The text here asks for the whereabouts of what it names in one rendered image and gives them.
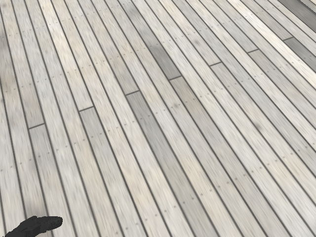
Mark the robot left hand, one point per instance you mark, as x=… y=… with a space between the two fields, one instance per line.
x=34 y=226

